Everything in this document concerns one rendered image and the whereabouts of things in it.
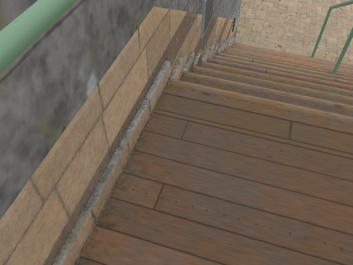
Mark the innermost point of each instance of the stairs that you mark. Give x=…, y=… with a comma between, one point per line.
x=278, y=75

